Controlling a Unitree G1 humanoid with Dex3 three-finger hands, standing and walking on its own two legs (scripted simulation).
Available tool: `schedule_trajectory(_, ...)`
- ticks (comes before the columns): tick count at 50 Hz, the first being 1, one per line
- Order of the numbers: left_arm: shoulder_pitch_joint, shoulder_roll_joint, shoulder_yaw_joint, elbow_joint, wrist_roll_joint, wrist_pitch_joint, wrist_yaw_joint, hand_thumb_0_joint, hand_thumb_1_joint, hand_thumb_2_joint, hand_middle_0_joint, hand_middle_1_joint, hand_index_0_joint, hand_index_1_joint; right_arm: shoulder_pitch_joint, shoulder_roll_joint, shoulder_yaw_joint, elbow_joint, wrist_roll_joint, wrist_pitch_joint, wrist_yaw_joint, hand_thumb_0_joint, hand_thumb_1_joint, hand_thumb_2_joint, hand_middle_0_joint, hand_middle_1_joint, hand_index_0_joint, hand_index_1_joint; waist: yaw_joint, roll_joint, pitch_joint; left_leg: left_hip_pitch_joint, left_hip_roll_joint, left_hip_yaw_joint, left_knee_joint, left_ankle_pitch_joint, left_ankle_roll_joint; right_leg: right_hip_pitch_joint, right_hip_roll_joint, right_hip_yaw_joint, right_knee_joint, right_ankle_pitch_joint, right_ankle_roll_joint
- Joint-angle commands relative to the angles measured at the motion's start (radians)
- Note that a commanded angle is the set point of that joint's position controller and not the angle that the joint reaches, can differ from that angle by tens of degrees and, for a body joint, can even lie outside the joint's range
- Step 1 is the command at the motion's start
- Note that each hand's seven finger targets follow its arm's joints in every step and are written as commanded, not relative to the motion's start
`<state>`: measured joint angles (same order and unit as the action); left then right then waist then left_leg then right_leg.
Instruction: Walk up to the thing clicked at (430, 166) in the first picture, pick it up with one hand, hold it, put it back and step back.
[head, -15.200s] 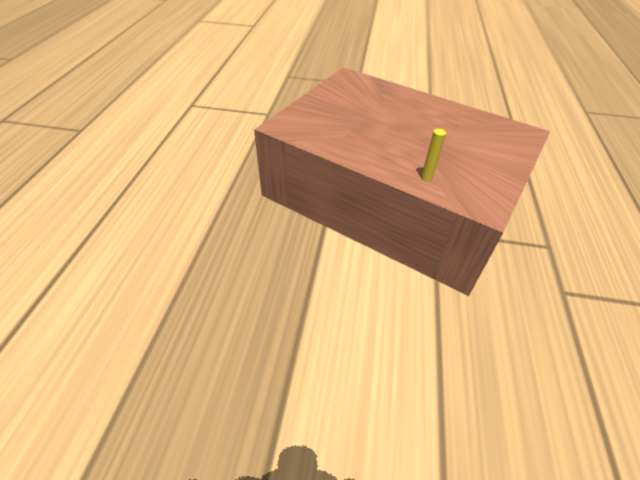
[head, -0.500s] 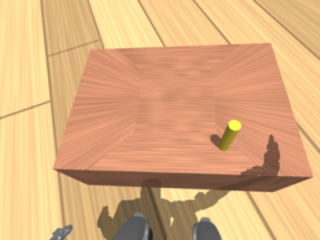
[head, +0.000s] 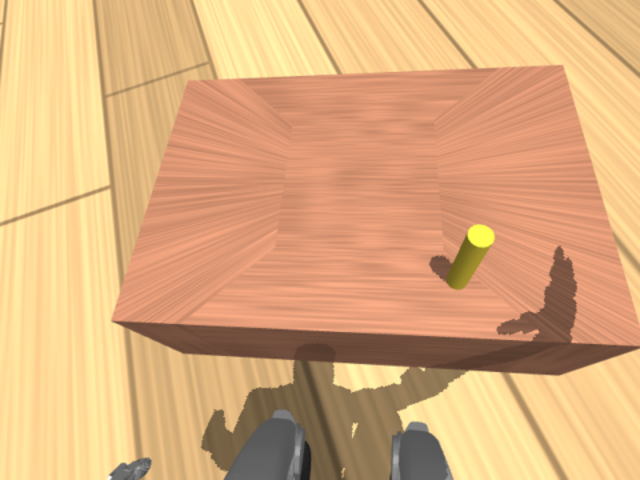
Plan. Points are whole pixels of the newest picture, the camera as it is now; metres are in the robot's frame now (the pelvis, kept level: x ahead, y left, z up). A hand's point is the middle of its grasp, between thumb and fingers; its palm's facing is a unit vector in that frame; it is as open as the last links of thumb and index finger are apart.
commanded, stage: approach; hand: right
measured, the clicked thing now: (467, 260) +0.49 -0.19 -0.22
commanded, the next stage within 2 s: close in in 0.40 s
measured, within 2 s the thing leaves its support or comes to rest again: neither
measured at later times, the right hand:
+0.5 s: hand (538, 277) +0.45 -0.30 -0.20, palm faces +0.11 +0.99 +0.00, open 17.4 cm
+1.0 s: hand (479, 271) +0.48 -0.22 -0.25, palm faces +0.12 +0.99 -0.02, open 17.0 cm
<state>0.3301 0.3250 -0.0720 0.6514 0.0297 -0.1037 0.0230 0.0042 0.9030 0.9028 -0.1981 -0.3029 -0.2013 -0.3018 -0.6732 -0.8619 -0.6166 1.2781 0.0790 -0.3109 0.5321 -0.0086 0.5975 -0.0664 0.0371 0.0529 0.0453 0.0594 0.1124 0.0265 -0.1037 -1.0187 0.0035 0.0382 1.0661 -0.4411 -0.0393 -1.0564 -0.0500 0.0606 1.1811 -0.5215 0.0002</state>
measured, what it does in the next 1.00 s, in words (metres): lowers itself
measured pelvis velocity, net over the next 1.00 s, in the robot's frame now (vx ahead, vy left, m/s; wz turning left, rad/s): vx -0.07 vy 0.01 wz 0.04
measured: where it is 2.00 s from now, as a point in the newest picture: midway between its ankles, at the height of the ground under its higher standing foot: outside the picture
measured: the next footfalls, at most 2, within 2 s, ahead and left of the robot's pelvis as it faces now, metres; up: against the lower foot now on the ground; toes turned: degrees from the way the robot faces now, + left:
none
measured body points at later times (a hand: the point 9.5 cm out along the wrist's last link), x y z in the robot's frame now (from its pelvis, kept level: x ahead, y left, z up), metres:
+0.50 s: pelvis -0.06 +0.01 -0.23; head +0.16 -0.04 +0.16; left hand +0.04 +0.28 -0.33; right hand +0.44 -0.35 -0.20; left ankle +0.03 +0.15 -0.65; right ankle +0.01 -0.11 -0.65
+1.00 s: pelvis -0.07 +0.01 -0.28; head +0.14 -0.02 +0.12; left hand -0.02 +0.29 -0.39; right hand +0.46 -0.27 -0.24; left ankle +0.03 +0.15 -0.65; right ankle +0.01 -0.11 -0.65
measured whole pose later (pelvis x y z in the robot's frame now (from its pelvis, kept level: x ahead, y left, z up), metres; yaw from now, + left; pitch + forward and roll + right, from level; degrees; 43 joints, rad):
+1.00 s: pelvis -0.07 +0.01 -0.28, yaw +2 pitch +35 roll +5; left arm 0.24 0.30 -0.06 0.62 0.07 0.01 -0.05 0.00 0.90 0.90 -0.20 -0.30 -0.20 -0.30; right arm -0.95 -0.61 -0.56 1.06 0.03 -0.40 0.25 -0.01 0.41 -0.03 0.08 0.02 0.06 0.03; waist 0.20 -0.03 -0.15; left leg -2.09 0.01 0.02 2.10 -0.62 -0.04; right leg -2.11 -0.01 0.11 2.18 -0.70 0.02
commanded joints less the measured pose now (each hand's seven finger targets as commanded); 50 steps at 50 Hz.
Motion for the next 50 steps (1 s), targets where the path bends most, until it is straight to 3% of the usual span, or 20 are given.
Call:
schedule_trajectory(1,0.091,0.188,0.065,-0.056,0.0,-0.032,0.003,0.0,0.886,0.908,-0.194,-0.296,-0.188,-0.301,-0.28,-0.228,-0.024,-0.128,0.056,-0.132,0.021,0.0,0.611,-0.074,0.029,0.06,0.039,0.06,0.01,-0.182,-0.317,-0.062,-0.019,0.01,0.034,0.126,0.066,0.19,-0.011,0.038,-0.061,0.27,-0.016)
schedule_trajectory(4,0.077,0.189,0.049,-0.076,0.01,-0.042,-0.007,0.0,0.889,0.903,-0.189,-0.295,-0.186,-0.298,-0.251,-0.193,-0.04,-0.125,0.097,-0.206,0.045,0.0,0.611,-0.055,0.041,0.053,0.048,0.053,0.007,-0.204,-0.396,-0.188,-0.021,0.017,0.162,0.106,0.065,0.126,-0.013,0.053,0.048,0.294,-0.009)
schedule_trajectory(7,0.066,0.195,0.042,-0.099,0.018,-0.046,-0.008,0.0,0.886,0.91,-0.184,-0.295,-0.179,-0.299,-0.318,-0.237,-0.094,-0.237,0.134,-0.276,0.06,0.0,0.606,-0.039,0.049,0.046,0.052,0.046,0.01,-0.244,-0.537,-0.251,-0.02,0.007,0.28,0.122,0.068,0.013,0.005,0.026,0.208,0.316,-0.014)
schedule_trajectory(9,0.054,0.194,0.036,-0.1,0.019,-0.045,-0.005,0.0,0.896,0.905,-0.181,-0.295,-0.18,-0.296,-0.274,-0.206,-0.096,-0.171,0.145,-0.293,0.07,0.0,0.581,-0.022,0.061,0.039,0.058,0.038,0.017,-0.222,-0.523,-0.315,-0.02,0.015,0.354,0.105,0.068,-0.082,0.007,0.03,0.277,0.289,-0.015)
schedule_trajectory(11,0.055,0.204,0.038,-0.088,0.023,-0.043,-0.006,0.0,0.909,0.9,-0.183,-0.295,-0.183,-0.294,-0.325,-0.256,-0.141,-0.22,0.144,-0.316,0.069,0.0,0.584,-0.014,0.065,0.037,0.06,0.036,0.009,-0.246,-0.569,-0.36,-0.013,0.014,0.429,0.116,0.068,-0.147,0.011,0.037,0.342,0.285,-0.01)
schedule_trajectory(13,0.053,0.218,0.045,-0.081,0.035,-0.037,-0.004,0.0,0.906,0.903,-0.181,-0.291,-0.18,-0.292,-0.41,-0.356,-0.186,-0.308,0.12,-0.331,0.061,0.0,0.575,-0.006,0.072,0.033,0.064,0.033,-0.01,-0.325,-0.666,-0.387,-0.01,0.01,0.493,0.129,0.068,-0.138,0.011,0.03,0.4,0.307,-0.003)
schedule_trajectory(14,0.049,0.222,0.048,-0.077,0.041,-0.034,-0.004,0.0,0.908,0.899,-0.181,-0.291,-0.182,-0.29,-0.451,-0.372,-0.19,-0.323,0.107,-0.33,0.058,0.0,0.555,-0.011,0.071,0.034,0.064,0.033,-0.001,-0.354,-0.695,-0.412,-0.008,0.011,0.523,0.128,0.068,-0.133,0.008,0.032,0.428,0.311,-0.001)
schedule_trajectory(17,0.046,0.215,0.054,-0.056,0.051,-0.026,-0.014,0.0,0.9,0.906,-0.183,-0.293,-0.182,-0.294,-0.503,-0.278,-0.141,-0.279,0.083,-0.305,0.048,0.0,0.502,-0.018,0.077,0.032,0.065,0.032,0.042,-0.351,-0.713,-0.49,-0.005,0.025,0.606,0.112,0.068,-0.205,0.005,0.038,0.501,0.279,0.003)
schedule_trajectory(20,0.058,0.234,0.066,-0.052,0.061,-0.011,-0.022,0.0,0.898,0.905,-0.186,-0.291,-0.184,-0.293,-0.603,-0.325,-0.129,-0.352,0.028,-0.267,0.006,0.0,0.475,-0.032,0.074,0.035,0.063,0.035,0.038,-0.442,-0.827,-0.559,-0.004,0.03,0.666,0.088,0.072,-0.149,0.003,0.047,0.537,0.284,0.013)
schedule_trajectory(22,0.047,0.22,0.067,-0.044,0.061,0.001,-0.034,0.0,0.899,0.902,-0.19,-0.294,-0.189,-0.294,-0.638,-0.267,-0.095,-0.319,0.013,-0.239,-0.023,0.0,0.458,-0.032,0.077,0.035,0.063,0.034,0.066,-0.405,-0.776,-0.604,-0.006,0.036,0.692,0.048,0.071,-0.249,0.008,0.042,0.572,0.204,0.005)
schedule_trajectory(24,0.037,0.214,0.053,-0.039,0.058,0.008,-0.044,0.0,0.9,0.904,-0.193,-0.296,-0.193,-0.296,-0.595,-0.257,-0.1,-0.246,0.001,-0.231,-0.052,0.0,0.496,-0.026,0.075,0.035,0.061,0.035,0.077,-0.345,-0.685,-0.674,-0.009,0.053,0.735,-0.011,0.069,-0.381,0.014,0.043,0.602,0.097,0.001)
schedule_trajectory(25,0.035,0.21,0.051,-0.045,0.061,0.011,-0.049,0.0,0.9,0.904,-0.196,-0.298,-0.195,-0.298,-0.614,-0.249,-0.086,-0.293,-0.005,-0.238,-0.06,0.0,0.482,-0.029,0.076,0.035,0.061,0.034,0.079,-0.348,-0.711,-0.662,-0.006,0.049,0.751,-0.015,0.068,-0.418,0.018,0.033,0.629,0.069,-0.003)
schedule_trajectory(27,0.031,0.224,0.047,-0.05,0.058,0.022,-0.054,0.0,0.888,0.893,-0.197,-0.299,-0.201,-0.295,-0.596,-0.287,-0.111,-0.269,-0.016,-0.236,-0.082,0.0,0.471,-0.02,0.081,0.03,0.066,0.029,0.074,-0.316,-0.697,-0.669,-0.006,0.057,0.776,-0.048,0.065,-0.486,0.026,0.027,0.656,0.014,-0.009)
schedule_trajectory(29,0.025,0.213,0.048,-0.063,0.057,0.03,-0.062,0.0,0.89,0.891,-0.198,-0.3,-0.203,-0.295,-0.654,-0.228,-0.079,-0.334,-0.006,-0.237,-0.097,0.0,0.433,-0.032,0.078,0.03,0.063,0.029,0.078,-0.314,-0.728,-0.665,-0.004,0.055,0.798,-0.063,0.063,-0.543,0.031,0.017,0.691,-0.021,-0.016)
schedule_trajectory(32,0.032,0.216,0.052,-0.073,0.051,0.046,-0.067,0.0,0.889,0.894,-0.197,-0.301,-0.202,-0.296,-0.64,-0.201,-0.067,-0.35,-0.016,-0.217,-0.14,0.0,0.438,-0.034,0.073,0.03,0.059,0.03,0.069,-0.316,-0.73,-0.692,-0.005,0.061,0.827,-0.087,0.064,-0.571,0.032,0.017,0.701,-0.055,-0.013)
schedule_trajectory(36,0.059,0.223,0.078,-0.079,0.044,0.069,-0.067,0.0,0.893,0.897,-0.192,-0.298,-0.196,-0.294,-0.698,-0.189,-0.046,-0.491,-0.035,-0.192,-0.2,0.0,0.398,-0.028,0.079,0.027,0.061,0.026,0.053,-0.342,-0.83,-0.648,-0.003,0.05,0.83,-0.087,0.066,-0.548,0.038,-0.004,0.703,-0.067,-0.014)
schedule_trajectory(38,0.061,0.213,0.083,-0.071,0.04,0.075,-0.065,0.0,0.892,0.9,-0.192,-0.3,-0.195,-0.296,-0.7,-0.124,-0.01,-0.494,-0.03,-0.174,-0.218,0.0,0.395,-0.026,0.08,0.026,0.061,0.025,0.07,-0.346,-0.798,-0.67,-0.005,0.053,0.838,-0.085,0.068,-0.564,0.038,-0.002,0.705,-0.067,-0.014)
schedule_trajectory(39,0.075,0.218,0.091,-0.067,0.038,0.082,-0.061,0.0,0.899,0.898,-0.19,-0.3,-0.195,-0.295,-0.689,-0.161,-0.037,-0.5,-0.031,-0.167,-0.235,0.0,0.402,-0.023,0.079,0.026,0.061,0.026,0.059,-0.317,-0.805,-0.655,-0.006,0.049,0.828,-0.083,0.067,-0.578,0.039,-0.005,0.709,-0.068,-0.019)
schedule_trajectory(44,0.069,0.196,0.093,-0.064,0.032,0.095,-0.054,0.0,0.893,0.903,-0.193,-0.3,-0.196,-0.297,-0.63,-0.043,0.021,-0.423,-0.031,-0.146,-0.278,0.0,0.404,-0.03,0.076,0.029,0.058,0.028,0.082,-0.237,-0.663,-0.685,-0.007,0.044,0.811,-0.113,0.064,-0.679,0.041,-0.013,0.716,-0.116,-0.031)
schedule_trajectory(50,0.076,0.189,0.1,-0.072,0.035,0.106,-0.06,0.0,0.9,0.894,-0.198,-0.303,-0.203,-0.298,-0.604,0.012,0.044,-0.397,-0.033,-0.161,-0.301,0.0,0.392,-0.039,0.075,0.031,0.057,0.031,0.082,-0.207,-0.63,-0.682,-0.001,0.038,0.814,-0.08,0.066,-0.698,0.044,-0.014,0.715,-0.079,-0.033)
